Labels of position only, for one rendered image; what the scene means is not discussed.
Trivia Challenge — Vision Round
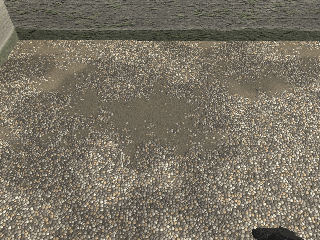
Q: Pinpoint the right robot hand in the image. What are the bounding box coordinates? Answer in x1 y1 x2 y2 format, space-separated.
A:
252 226 304 240

